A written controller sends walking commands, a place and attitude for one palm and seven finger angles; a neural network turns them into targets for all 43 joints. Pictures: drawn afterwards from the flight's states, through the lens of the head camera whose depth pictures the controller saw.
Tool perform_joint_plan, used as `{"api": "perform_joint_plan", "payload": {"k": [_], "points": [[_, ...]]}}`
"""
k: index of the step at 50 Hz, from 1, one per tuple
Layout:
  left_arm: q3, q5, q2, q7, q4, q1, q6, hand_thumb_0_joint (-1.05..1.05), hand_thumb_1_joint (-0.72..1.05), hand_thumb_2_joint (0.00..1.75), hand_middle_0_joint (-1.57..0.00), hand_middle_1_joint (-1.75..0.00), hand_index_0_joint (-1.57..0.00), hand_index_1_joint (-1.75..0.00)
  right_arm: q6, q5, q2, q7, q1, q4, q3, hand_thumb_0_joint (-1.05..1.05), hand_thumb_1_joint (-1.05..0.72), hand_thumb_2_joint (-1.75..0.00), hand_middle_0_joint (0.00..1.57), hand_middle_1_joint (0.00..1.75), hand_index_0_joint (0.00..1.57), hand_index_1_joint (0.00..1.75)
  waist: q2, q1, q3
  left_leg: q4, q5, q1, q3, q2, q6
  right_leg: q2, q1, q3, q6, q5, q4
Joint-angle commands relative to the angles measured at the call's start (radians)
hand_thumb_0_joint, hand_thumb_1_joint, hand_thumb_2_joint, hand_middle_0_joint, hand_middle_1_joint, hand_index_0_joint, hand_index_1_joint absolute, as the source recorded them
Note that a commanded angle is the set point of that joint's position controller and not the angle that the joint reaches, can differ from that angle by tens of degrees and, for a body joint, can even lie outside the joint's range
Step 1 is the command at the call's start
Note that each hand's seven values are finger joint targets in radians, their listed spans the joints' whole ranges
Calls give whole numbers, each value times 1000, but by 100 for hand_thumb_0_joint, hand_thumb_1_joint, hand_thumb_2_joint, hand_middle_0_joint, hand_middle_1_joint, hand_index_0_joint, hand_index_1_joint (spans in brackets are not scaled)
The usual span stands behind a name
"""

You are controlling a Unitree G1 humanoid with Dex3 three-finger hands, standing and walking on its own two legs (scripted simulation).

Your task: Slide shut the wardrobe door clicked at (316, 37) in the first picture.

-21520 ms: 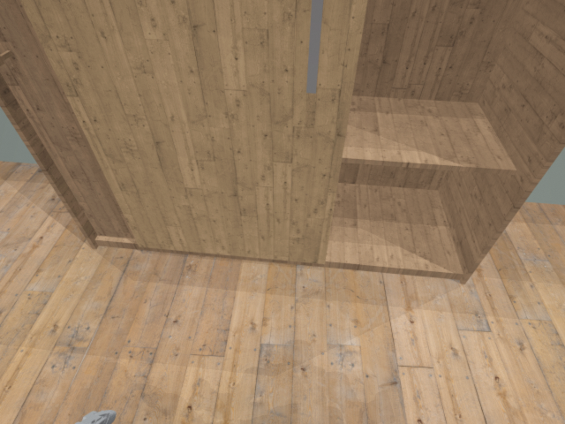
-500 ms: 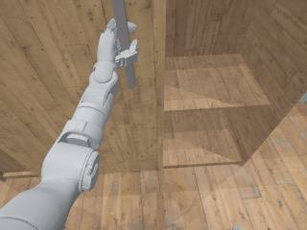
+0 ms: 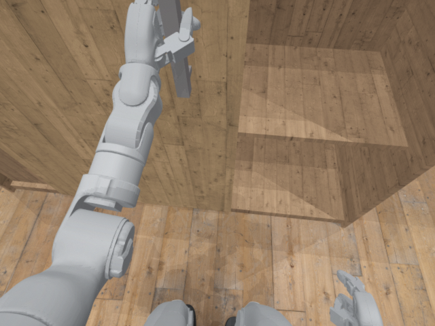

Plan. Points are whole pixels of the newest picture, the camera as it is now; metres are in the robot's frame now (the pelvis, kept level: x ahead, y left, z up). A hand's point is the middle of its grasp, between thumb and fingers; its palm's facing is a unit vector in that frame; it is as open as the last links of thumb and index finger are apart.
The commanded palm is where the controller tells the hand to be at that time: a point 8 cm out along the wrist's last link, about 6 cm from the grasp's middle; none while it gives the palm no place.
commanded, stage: step sideways, sliding the door along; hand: left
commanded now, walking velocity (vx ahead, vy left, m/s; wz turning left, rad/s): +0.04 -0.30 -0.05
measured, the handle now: (174, 3) +0.52 +0.11 +0.25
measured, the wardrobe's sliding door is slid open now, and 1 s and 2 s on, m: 0.51 0.28 0.00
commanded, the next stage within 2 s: none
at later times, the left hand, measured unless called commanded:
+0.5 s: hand (233, 39) +0.48 +0.02 +0.22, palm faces +0.33 -0.94 -0.10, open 6.1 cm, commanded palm +0.45 -0.01 +0.21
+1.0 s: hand (361, 52) +0.47 -0.15 +0.22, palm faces +0.04 -1.00 -0.04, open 6.6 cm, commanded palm +0.45 -0.17 +0.21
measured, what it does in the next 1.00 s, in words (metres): steps to the right: right foot, then left foot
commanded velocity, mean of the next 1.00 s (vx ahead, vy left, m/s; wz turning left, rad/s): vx -0.13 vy -0.10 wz -0.19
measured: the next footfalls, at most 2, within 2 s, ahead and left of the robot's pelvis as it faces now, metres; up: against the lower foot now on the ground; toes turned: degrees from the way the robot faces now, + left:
right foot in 0.28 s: +0.16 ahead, -0.28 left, +0.00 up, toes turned +0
left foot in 0.48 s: +0.09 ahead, +0.00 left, +0.00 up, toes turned +14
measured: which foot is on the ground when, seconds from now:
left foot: down 0.00-0.34, up 0.36-0.46, down 0.48-0.68, up 0.70-0.84, down 0.86-1.00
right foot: up 0.00-0.26, down 0.28-0.88, up 0.90-1.00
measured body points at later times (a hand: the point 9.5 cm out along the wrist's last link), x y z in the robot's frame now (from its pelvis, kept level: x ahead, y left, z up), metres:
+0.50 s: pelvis +0.07 -0.18 +0.00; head +0.16 -0.19 +0.44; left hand +0.46 +0.07 +0.23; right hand +0.30 -0.38 -0.12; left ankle +0.05 -0.01 -0.72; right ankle +0.12 -0.29 -0.72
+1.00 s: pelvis +0.12 -0.24 +0.00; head +0.22 -0.25 +0.44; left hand +0.46 -0.10 +0.22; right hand +0.38 -0.39 -0.10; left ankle +0.07 -0.10 -0.72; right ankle +0.13 -0.35 -0.68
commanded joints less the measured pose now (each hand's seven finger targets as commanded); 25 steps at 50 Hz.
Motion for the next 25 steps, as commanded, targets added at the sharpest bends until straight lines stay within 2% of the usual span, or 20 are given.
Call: {"api": "perform_joint_plan", "payload": {"k": [1, 2, 3, 4, 5, 8, 12, 13, 14, 15, 16, 17, 18, 19, 20, 21, 22, 23, 24, 25], "points": [[-209, 18, -130, -85, -419, -696, -127, 0, 90, 90, -45, -140, -45, -140, -31, 14, -80, 56, -39, -113, -30, 0, -90, -90, 20, 30, 20, 30, 122, -107, -594, -20, 784, 737, -488, 514, 263, -109, -439, 322, 14, -140, 471], [-186, 27, -81, -86, -480, -695, -122, 0, 90, 90, -45, -140, -45, -140, -32, 13, -81, 53, -41, -117, -32, 0, -90, -90, 20, 30, 20, 30, 111, -114, -584, -7, 718, 718, -455, 487, 249, -137, -457, 294, 23, -139, 398], [-209, 28, -107, -89, -482, -684, -113, 0, 90, 90, -45, -140, -45, -140, -30, 13, -84, 55, -45, -118, -35, 0, -90, -90, 20, 30, 20, 30, 116, -112, -568, -3, 644, 653, -415, 457, 232, -144, -426, 291, 30, -134, 322], [-227, 29, -137, -90, -458, -675, -104, 0, 90, 90, -45, -140, -45, -140, -29, 17, -92, 55, -49, -116, -40, 0, -90, -90, 20, 30, 20, 30, 119, -106, -567, -9, 610, 598, -364, 427, 214, -136, -354, 248, 35, -105, 260], [-252, 33, -161, -94, -442, -658, -96, 0, 90, 90, -45, -140, -45, -140, -27, 24, -97, 57, -50, -123, -40, 0, -90, -90, 20, 30, 20, 30, 149, -113, -561, -18, 575, 530, -295, 391, 191, -128, -281, 197, 42, -52, 194], [-247, 36, -147, -99, -463, -644, -101, 0, 90, 90, -45, -140, -45, -140, -38, 29, -108, 58, -49, -153, -49, 0, -90, -90, 20, 30, 20, 30, 246, -121, -595, -7, 576, 420, -139, 304, 137, -80, -64, 56, 63, 48, 57], [-218, 33, -105, -94, -453, -584, -106, 0, 90, 90, -45, -140, -45, -140, -37, 35, -97, 60, -80, -165, -42, 0, -90, -90, 20, 30, 20, 30, 318, -101, -572, 89, 600, 377, -82, 280, 76, -37, 63, -1, 79, 109, -79], [-217, 36, -109, -91, -462, -573, -109, 0, 90, 90, -45, -140, -45, -140, -40, 36, -89, 61, -73, -161, -39, 0, -90, -90, 20, 30, 20, 30, 305, -91, -574, 161, 573, 372, -71, 243, 49, -32, 116, -4, 77, 185, -185], [-213, 45, -93, -87, -471, -557, -107, 0, 90, 90, -45, -140, -45, -140, -52, 41, -89, 60, -71, -152, -34, 0, -90, -90, 20, 30, 20, 30, 279, -88, -557, 213, 516, 345, -44, 197, 59, -33, 161, -17, 81, 326, -271], [-196, 55, -65, -82, -459, -522, -102, 0, 90, 90, -45, -140, -45, -140, -56, 40, -66, 59, -62, -138, -30, 0, -90, -90, 20, 30, 20, 30, 164, -85, -578, 304, 435, 274, -39, 123, 55, -72, 267, 29, 69, 594, -337], [-163, 70, -13, -74, -461, -508, -96, 0, 90, 90, -45, -140, -45, -140, -52, 39, -36, 52, -47, -125, -27, 0, -90, -90, 20, 30, 20, 30, -79, -92, -616, 397, 179, 88, -29, 35, 35, -184, 426, 147, 20, 893, -303], [-116, 73, 44, -77, -463, -479, -84, 0, 90, 90, -45, -140, -45, -140, -48, 34, -38, 36, -97, -122, -37, 0, -90, -90, 20, 30, 20, 30, -394, -63, -602, 509, -247, -87, -75, -25, -42, -261, 500, 298, -40, 1090, -267], [-147, 74, 10, -77, -509, -453, -82, 0, 90, 90, -45, -140, -45, -140, -51, 31, -32, 18, -121, -129, -31, 0, -90, -90, 20, 30, 20, 30, -414, -48, -578, 589, -366, -123, -126, -12, -17, -311, 469, 305, -47, 1094, -252], [-193, 62, -57, -66, -545, -412, -73, 0, 90, 90, -45, -140, -45, -140, -62, 29, -20, 3, -119, -111, -14, 0, -90, -90, 20, 30, 20, 30, -266, -59, -551, 454, -329, -89, -158, 16, 10, -308, 404, 261, -45, 1008, -229], [-238, 57, -104, -68, -635, -389, -74, 0, 90, 90, -45, -140, -45, -140, -83, 23, 4, 5, -138, -117, 1, 0, -90, -90, 20, 30, 20, 30, -146, -74, -533, 256, -294, -70, -141, 4, 9, -292, 390, 237, -38, 1036, -180], [-253, 51, -117, -62, -688, -378, -82, 0, 90, 90, -45, -140, -45, -140, -97, 14, 0, 2, -148, -107, 4, 0, -90, -90, 20, 30, 20, 30, -109, -83, -541, 44, -156, 4, -87, 9, 12, -249, 373, 175, -7, 1029, -102], [-267, 47, -132, -54, -710, -370, -86, 0, 90, 90, -45, -140, -45, -140, -103, 11, -11, -2, -143, -106, -6, 0, -90, -90, 20, 30, 20, 30, -79, -87, -589, -126, 105, 145, -41, 36, 8, -215, 334, 118, 36, 954, -32], [-279, 39, -147, -52, -746, -346, -90, 0, 90, 90, -45, -140, -45, -140, -106, 8, -45, 5, -144, -133, -25, 0, -90, -90, 20, 30, 20, 30, 36, -73, -627, -129, 465, 352, -109, 141, 41, -169, 165, 87, 78, 736, 20], [-309, 26, -174, -50, -792, -323, -99, 0, 90, 90, -45, -140, -45, -140, -107, 14, -80, 20, -134, -162, -38, 0, -90, -90, 20, 30, 20, 30, 189, -73, -632, -85, 824, 502, -249, 296, 115, -116, -25, 77, 98, 288, 109], [-326, 25, -204, -62, -750, -293, -98, 0, 90, 90, -45, -140, -45, -140, -105, 20, -72, 50, -101, -165, -42, 0, -90, -90, 20, 30, 20, 30, 203, -62, -682, -47, 958, 563, -283, 366, 178, -91, -86, 133, 77, -85, 164]]}}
